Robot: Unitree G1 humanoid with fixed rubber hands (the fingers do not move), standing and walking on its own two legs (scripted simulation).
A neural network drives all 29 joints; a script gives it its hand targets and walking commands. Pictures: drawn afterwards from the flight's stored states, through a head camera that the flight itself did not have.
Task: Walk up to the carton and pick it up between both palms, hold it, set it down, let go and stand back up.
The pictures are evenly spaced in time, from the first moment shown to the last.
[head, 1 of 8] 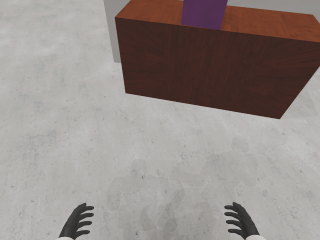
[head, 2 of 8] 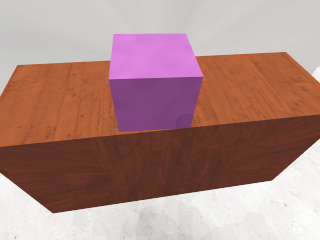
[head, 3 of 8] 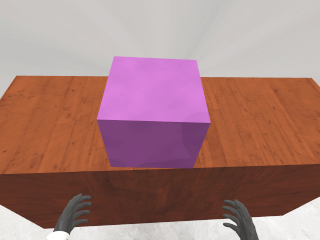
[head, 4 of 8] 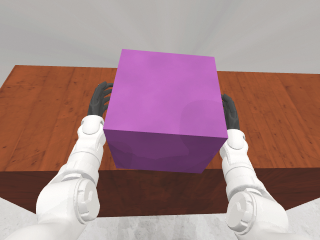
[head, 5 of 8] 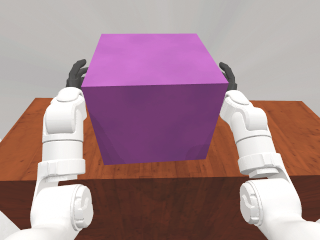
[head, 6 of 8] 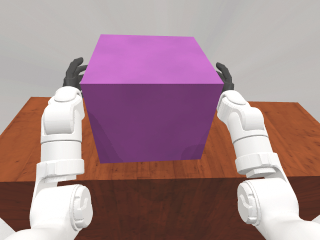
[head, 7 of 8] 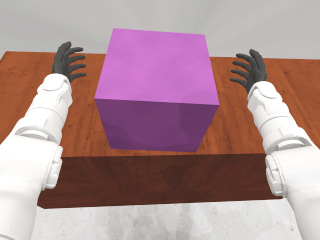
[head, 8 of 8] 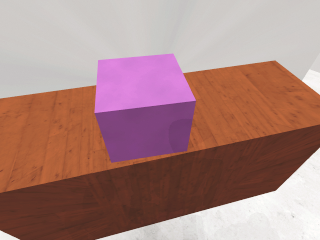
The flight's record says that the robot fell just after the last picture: no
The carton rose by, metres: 0.19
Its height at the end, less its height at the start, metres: +0.00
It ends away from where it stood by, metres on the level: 0.01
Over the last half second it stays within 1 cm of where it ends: yes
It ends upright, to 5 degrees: yes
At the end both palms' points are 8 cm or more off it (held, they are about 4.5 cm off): yes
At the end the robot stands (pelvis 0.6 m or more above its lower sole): yes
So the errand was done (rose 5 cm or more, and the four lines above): yes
